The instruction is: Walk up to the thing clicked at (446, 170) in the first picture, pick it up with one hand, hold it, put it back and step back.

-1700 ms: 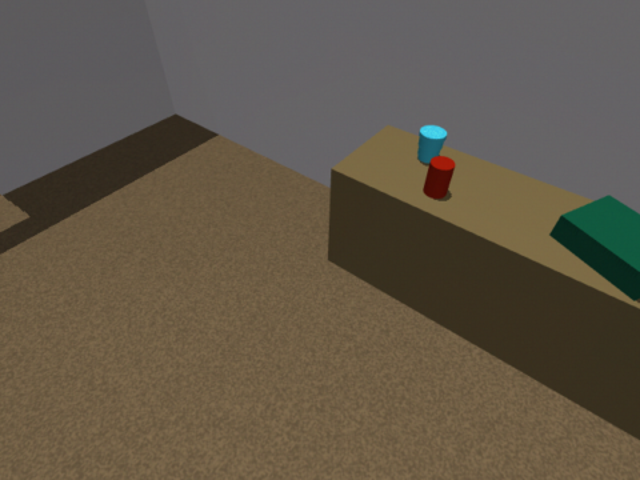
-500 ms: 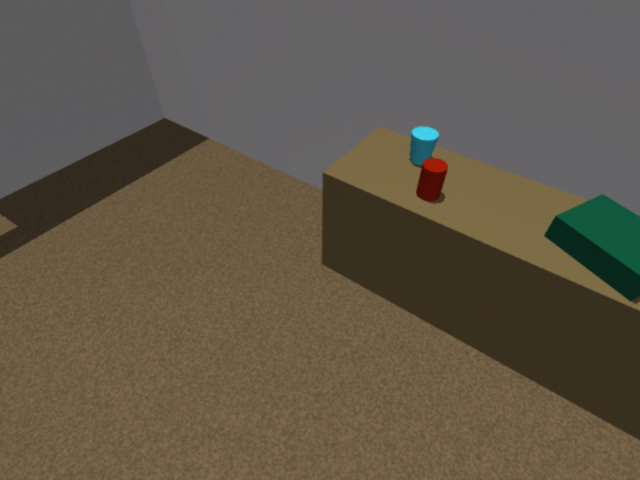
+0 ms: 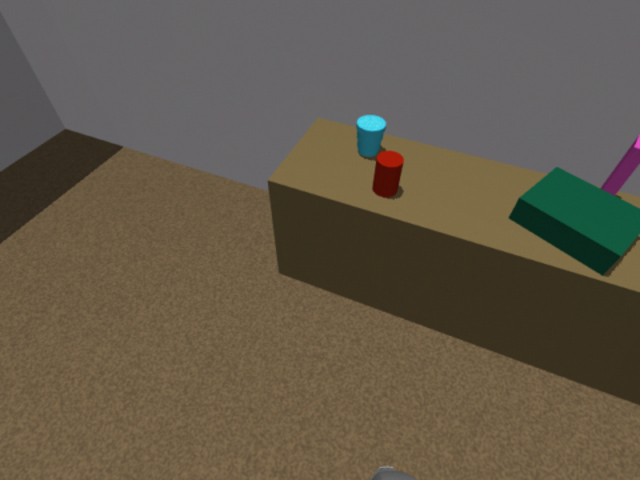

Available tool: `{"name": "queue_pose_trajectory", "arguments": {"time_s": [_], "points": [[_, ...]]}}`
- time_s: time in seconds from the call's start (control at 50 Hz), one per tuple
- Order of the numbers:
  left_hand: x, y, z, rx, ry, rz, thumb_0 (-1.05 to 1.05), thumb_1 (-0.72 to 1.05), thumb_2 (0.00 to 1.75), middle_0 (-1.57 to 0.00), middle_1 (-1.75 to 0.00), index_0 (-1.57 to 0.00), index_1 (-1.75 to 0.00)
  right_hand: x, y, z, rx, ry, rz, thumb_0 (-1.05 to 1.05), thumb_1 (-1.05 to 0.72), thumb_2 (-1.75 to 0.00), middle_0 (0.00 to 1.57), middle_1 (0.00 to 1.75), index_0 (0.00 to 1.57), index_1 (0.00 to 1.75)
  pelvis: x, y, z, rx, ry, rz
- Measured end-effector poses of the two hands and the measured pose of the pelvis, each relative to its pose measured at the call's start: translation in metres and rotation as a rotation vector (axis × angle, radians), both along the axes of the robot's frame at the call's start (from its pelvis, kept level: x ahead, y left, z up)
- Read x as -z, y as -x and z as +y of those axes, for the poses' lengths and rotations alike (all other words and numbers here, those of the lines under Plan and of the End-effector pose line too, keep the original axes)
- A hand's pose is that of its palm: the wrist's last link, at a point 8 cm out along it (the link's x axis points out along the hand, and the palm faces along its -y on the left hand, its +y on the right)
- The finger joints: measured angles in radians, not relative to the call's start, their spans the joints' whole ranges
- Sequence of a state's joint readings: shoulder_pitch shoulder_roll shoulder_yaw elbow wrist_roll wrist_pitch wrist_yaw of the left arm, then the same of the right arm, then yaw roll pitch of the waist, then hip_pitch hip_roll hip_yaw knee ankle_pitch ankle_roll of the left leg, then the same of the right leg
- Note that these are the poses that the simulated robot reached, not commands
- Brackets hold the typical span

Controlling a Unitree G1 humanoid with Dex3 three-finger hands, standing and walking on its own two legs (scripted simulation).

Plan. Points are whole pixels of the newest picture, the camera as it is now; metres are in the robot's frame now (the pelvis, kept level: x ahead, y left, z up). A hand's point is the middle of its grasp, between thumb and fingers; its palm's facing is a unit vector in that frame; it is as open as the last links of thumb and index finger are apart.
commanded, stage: walk up
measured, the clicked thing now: (387, 174) +0.94 -0.22 -0.24
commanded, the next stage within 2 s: none
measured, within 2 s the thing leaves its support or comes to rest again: neither
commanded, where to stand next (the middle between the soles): +0.34 +0.06 m, yaw -10 degrees
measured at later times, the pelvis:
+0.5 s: pelvis +0.20 +0.07 -0.02, yaw -5 degrees
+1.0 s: pelvis +0.30 +0.09 -0.02, yaw -11 degrees
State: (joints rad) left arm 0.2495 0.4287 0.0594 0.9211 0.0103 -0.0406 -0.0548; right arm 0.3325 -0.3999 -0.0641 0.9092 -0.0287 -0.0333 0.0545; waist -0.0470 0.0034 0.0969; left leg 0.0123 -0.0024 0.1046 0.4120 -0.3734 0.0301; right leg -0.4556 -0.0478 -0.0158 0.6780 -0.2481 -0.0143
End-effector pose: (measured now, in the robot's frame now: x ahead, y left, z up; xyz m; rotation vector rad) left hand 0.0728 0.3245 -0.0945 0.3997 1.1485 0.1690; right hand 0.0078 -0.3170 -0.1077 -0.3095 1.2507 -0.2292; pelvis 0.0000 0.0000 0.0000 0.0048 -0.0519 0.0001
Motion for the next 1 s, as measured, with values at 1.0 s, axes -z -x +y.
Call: {"name": "queue_pose_trajectory", "arguments": {"time_s": [1.0], "points": [[0.025,-0.384,0.047,0.189,0.013,-0.046,0.00,0.91,0.90,-0.20,-0.30,-0.20,-0.30,0.028,-0.300,0.097,0.141,0.009,-0.074,0.00,-0.90,-0.90,0.21,0.30,0.21,0.30,0.023,-0.301,0.091,0.199,0.008,0.009]]}}
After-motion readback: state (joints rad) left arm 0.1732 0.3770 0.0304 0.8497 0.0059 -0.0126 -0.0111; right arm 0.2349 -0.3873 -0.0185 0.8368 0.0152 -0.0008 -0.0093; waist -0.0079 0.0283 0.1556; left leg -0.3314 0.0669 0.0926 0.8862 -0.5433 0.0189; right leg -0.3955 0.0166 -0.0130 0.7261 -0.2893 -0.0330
